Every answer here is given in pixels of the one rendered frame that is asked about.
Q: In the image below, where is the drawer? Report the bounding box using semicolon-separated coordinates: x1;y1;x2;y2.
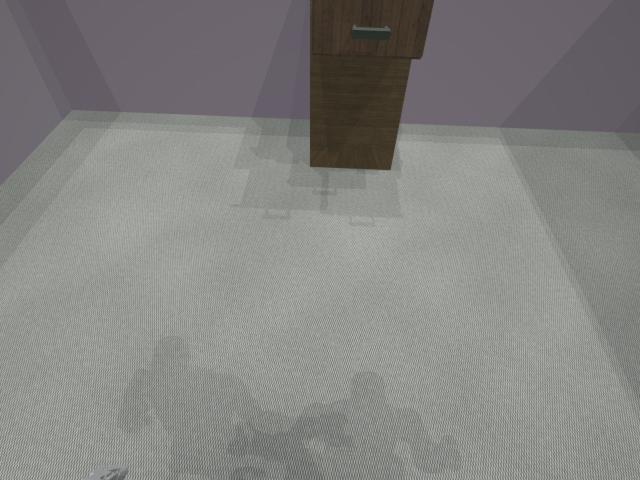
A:
312;0;434;59

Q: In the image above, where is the handle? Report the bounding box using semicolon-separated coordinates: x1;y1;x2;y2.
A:
352;25;391;40

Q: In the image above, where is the cabinet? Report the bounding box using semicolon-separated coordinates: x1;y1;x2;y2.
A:
310;0;412;170

